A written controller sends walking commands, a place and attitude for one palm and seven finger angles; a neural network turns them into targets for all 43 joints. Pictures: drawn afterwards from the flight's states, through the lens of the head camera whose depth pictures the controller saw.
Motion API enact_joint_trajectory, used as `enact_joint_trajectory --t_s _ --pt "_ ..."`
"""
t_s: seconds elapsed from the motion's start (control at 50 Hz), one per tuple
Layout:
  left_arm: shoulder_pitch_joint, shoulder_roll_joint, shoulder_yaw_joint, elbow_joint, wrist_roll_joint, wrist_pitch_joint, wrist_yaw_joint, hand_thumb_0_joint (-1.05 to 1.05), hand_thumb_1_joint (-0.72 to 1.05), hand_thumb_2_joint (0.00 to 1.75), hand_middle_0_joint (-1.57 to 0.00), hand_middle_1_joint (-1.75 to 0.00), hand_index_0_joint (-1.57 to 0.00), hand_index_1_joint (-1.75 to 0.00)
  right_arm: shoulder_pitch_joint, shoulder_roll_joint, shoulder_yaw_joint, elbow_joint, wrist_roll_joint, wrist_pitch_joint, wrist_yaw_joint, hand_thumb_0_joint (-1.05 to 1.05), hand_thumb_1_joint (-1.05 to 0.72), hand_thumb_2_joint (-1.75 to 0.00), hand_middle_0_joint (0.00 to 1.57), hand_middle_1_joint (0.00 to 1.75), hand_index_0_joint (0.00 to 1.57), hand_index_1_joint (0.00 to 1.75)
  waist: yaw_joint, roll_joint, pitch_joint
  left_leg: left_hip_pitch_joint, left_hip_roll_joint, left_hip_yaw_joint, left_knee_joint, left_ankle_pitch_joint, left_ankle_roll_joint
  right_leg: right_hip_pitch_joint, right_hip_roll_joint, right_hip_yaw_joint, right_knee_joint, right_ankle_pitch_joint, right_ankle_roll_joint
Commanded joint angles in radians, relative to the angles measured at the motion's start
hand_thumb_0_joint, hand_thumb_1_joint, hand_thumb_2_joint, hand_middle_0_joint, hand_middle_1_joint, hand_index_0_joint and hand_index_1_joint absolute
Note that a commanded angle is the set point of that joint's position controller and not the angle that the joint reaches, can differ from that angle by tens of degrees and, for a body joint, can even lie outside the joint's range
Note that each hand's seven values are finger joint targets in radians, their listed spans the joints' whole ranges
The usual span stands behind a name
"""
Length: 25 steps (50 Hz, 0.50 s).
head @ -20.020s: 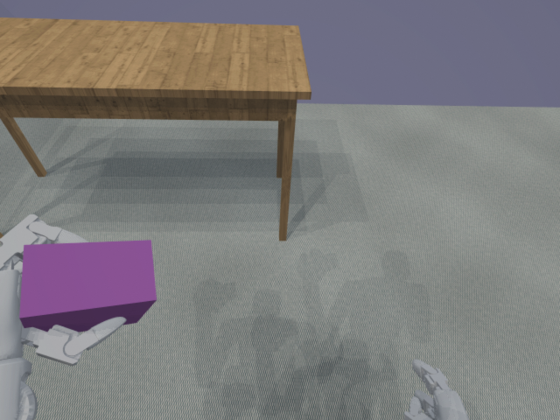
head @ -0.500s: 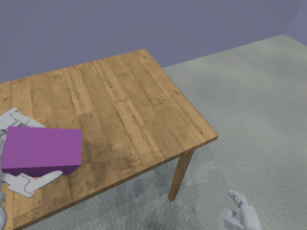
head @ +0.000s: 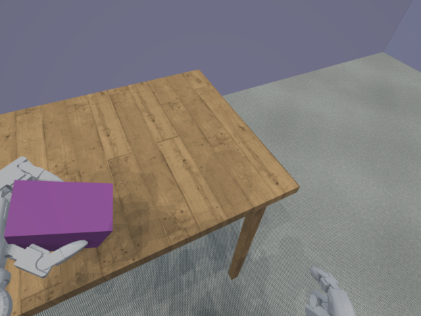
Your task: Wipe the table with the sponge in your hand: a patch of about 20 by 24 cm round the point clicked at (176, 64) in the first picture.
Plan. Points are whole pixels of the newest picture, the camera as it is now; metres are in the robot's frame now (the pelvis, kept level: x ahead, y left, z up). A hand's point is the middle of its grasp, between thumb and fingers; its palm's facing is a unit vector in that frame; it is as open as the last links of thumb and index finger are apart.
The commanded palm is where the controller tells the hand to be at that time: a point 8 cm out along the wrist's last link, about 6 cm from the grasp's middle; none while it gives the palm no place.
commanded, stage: shuffle to correct the standing spot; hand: left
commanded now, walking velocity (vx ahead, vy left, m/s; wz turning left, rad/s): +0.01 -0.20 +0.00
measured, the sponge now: (76, 218) +0.22 +0.21 +0.14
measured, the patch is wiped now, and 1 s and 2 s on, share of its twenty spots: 0.00 0.00 0.00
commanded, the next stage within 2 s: come to a stop and stand still in 0.18 s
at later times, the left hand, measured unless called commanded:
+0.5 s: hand (16, 196) +0.24 +0.28 +0.17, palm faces +0.41 -0.83 -0.39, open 10.4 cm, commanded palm +0.16 +0.29 +0.18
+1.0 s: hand out of the picture +0.21 +0.32 +0.16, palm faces +0.36 -0.88 -0.32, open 10.4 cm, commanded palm +0.15 +0.36 +0.18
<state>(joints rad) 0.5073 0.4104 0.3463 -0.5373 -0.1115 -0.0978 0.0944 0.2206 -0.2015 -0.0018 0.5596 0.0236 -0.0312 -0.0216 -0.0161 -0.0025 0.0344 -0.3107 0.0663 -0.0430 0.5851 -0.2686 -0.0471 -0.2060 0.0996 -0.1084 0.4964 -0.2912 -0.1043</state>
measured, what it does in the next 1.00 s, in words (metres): shifts its weight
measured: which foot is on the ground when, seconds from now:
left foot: down 0.00-1.00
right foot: down 0.00-1.00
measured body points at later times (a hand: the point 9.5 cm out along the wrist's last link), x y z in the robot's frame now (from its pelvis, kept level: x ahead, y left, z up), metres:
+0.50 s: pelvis -0.01 +0.01 +0.00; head +0.02 +0.02 +0.45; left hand +0.21 +0.32 +0.19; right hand +0.15 -0.23 -0.07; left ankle +0.03 +0.15 -0.73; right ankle -0.01 -0.05 -0.73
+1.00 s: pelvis -0.01 +0.09 +0.01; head +0.01 +0.11 +0.46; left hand +0.19 +0.37 +0.17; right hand +0.17 -0.12 -0.06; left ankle +0.03 +0.15 -0.73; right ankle -0.01 -0.05 -0.73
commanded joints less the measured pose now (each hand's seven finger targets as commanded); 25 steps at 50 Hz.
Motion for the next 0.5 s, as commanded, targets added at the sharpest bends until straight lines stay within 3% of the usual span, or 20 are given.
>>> enact_joint_trajectory --t_s 0.0,0.1,0.16,0.22,0.28,0.3,0.32,0.34,0.36,0.4,0.44,0.46,0.48 --pt "-0.071 0.196 0.156 -0.24 -0.007 -0.072 0.022 0.0 0.1 1.3 -1.2 -1.6 -1.2 -1.6 -0.096 -0.127 -0.045 -0.156 -0.005 -0.058 -0.013 0.0 -0.9 -0.9 0.2 0.3 0.2 0.3 0.009 0.117 -0.137 0.059 0.11 -0.103 -0.102 0.217 0.105 0.03 -0.158 0.124 -0.1 0.226 0.082" --pt "-0.068 0.182 0.141 -0.216 -0.003 -0.068 0.017 0.0 0.1 1.3 -1.2 -1.6 -1.2 -1.6 -0.085 -0.132 -0.05 -0.156 -0.003 -0.064 -0.012 0.0 -0.9 -0.9 0.2 0.3 0.2 0.3 0.009 0.127 -0.144 0.067 0.114 -0.107 -0.114 0.193 0.1 0.037 -0.151 0.121 -0.113 0.206 0.074" --pt "-0.042 0.17 0.131 -0.202 -0.006 -0.062 0.015 0.0 0.1 1.3 -1.2 -1.6 -1.2 -1.6 -0.088 -0.128 -0.049 -0.156 0.004 -0.066 -0.011 0.0 -0.9 -0.9 0.2 0.3 0.2 0.3 0.006 0.108 -0.157 0.086 0.099 -0.087 -0.109 0.165 0.094 0.031 -0.16 0.13 -0.124 0.209 0.064" --pt "-0.07 0.155 0.119 -0.184 -0.005 -0.057 0.014 0.0 0.1 1.3 -1.2 -1.6 -1.2 -1.6 -0.081 -0.131 -0.048 -0.156 0.0 -0.062 -0.01 0.0 -0.9 -0.9 0.2 0.3 0.2 0.3 0.003 0.057 -0.119 0.038 0.078 -0.069 -0.087 0.031 0.086 -0.003 -0.177 0.146 -0.149 0.141 0.051" --pt "-0.066 0.155 0.121 -0.177 -0.008 -0.06 0.025 0.0 0.1 1.3 -1.2 -1.6 -1.2 -1.6 -0.082 -0.12 -0.04 -0.15 0.003 -0.061 -0.013 0.0 -0.9 -0.9 0.2 0.3 0.2 0.3 -0.001 0.029 -0.131 0.064 0.048 -0.042 -0.048 0.02 0.086 -0.024 -0.207 0.172 -0.16 0.145 0.031" --pt "-1.005 0.876 0.679 -0.301 0.14 -0.16 -0.005 0.0 0.1 1.3 -1.2 -1.6 -1.2 -1.6 0.11 -0.153 -0.094 -0.048 -0.029 -0.149 -0.036 0.0 -0.9 -0.9 0.2 0.3 0.2 0.3 0.038 -0.217 0.057 -0.034 -0.017 0.18 -0.035 0.085 0.053 -0.087 -0.122 0.162 -0.278 0.399 0.223" --pt "-0.551 0.354 0.312 0.157 0.066 -0.132 -0.055 0.0 0.1 1.3 -1.2 -1.6 -1.2 -1.6 -0.022 -0.094 -0.066 -0.096 -0.02 -0.156 -0.039 0.0 -0.9 -0.9 0.2 0.3 0.2 0.3 0.048 -0.197 -0.106 -0.007 -0.091 0.106 -0.01 0.164 0.074 0.018 -0.204 0.227 -0.151 0.503 0.133" --pt "-0.29 0.335 0.314 0.131 0.038 -0.145 -0.043 0.0 0.1 1.3 -1.2 -1.6 -1.2 -1.6 -0.009 -0.129 -0.079 -0.141 -0.01 -0.154 -0.027 0.0 -0.9 -0.9 0.2 0.3 0.2 0.3 0.091 -0.154 -0.095 -0.029 -0.052 0.11 0.052 0.139 0.053 0.062 -0.233 0.298 -0.153 0.663 0.157" --pt "-0.235 0.153 0.148 0.177 0.033 -0.13 -0.041 0.0 0.1 1.3 -1.2 -1.6 -1.2 -1.6 -0.039 -0.125 -0.075 -0.124 0.008 -0.151 -0.011 0.0 -0.9 -0.9 0.2 0.3 0.2 0.3 0.064 0.017 -0.16 0.019 -0.055 0.114 0.02 0.154 0.063 0.136 -0.259 0.303 -0.078 0.731 0.123" --pt "-0.261 0.144 0.106 -0.031 0.03 -0.17 -0.041 0.0 0.1 1.3 -1.2 -1.6 -1.2 -1.6 -0.035 -0.139 -0.07 -0.133 -0.001 -0.152 0.006 0.0 -0.9 -0.9 0.2 0.3 0.2 0.3 0.063 0.135 -0.217 0.093 -0.032 0.113 -0.073 0.215 0.088 0.134 -0.226 0.216 -0.035 0.639 0.187" --pt "-0.188 0.092 0.061 -0.134 0.026 -0.191 -0.032 0.0 0.1 1.3 -1.2 -1.6 -1.2 -1.6 -0.067 -0.134 -0.065 -0.147 0.002 -0.162 0.029 0.0 -0.9 -0.9 0.2 0.3 0.2 0.3 0.066 0.133 -0.234 0.136 0.027 0.058 -0.098 0.315 0.123 0.1 -0.181 0.168 0.03 0.499 0.235" --pt "-0.123 0.047 0.03 -0.151 0.024 -0.187 -0.021 0.0 0.1 1.3 -1.2 -1.6 -1.2 -1.6 -0.107 -0.12 -0.056 -0.145 0.012 -0.169 0.037 0.0 -0.9 -0.9 0.2 0.3 0.2 0.3 0.064 0.143 -0.243 0.18 0.06 0.022 -0.09 0.349 0.143 0.056 -0.16 0.156 0.072 0.419 0.226" --pt "-0.125 0.09 0.069 -0.199 0.037 -0.185 -0.011 0.0 0.1 1.3 -1.2 -1.6 -1.2 -1.6 -0.095 -0.128 -0.062 -0.159 0.004 -0.163 0.039 0.0 -0.9 -0.9 0.2 0.3 0.2 0.3 0.066 0.086 -0.241 0.121 0.068 0.006 -0.078 0.338 0.136 0.083 -0.158 0.15 0.049 0.344 0.203"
